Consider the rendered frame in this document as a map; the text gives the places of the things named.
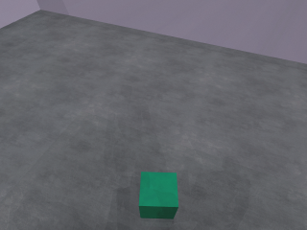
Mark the carton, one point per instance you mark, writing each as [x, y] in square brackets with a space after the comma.
[158, 197]

